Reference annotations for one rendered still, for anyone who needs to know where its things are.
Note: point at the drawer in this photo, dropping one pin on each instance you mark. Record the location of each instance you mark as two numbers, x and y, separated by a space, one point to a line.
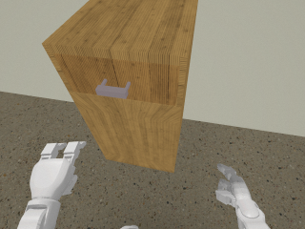
150 82

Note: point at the left robot forearm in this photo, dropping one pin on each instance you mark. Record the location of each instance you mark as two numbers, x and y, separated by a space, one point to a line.
40 213

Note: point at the handle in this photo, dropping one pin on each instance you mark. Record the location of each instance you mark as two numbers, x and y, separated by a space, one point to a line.
112 91

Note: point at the robot left hand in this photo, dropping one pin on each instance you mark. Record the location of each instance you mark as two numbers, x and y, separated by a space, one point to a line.
53 177

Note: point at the robot right hand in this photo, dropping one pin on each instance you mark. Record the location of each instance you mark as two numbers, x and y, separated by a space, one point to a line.
234 190

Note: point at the right robot forearm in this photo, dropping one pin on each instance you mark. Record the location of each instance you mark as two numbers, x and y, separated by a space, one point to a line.
249 216

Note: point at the cabinet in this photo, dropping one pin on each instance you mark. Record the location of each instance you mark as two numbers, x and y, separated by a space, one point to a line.
139 133

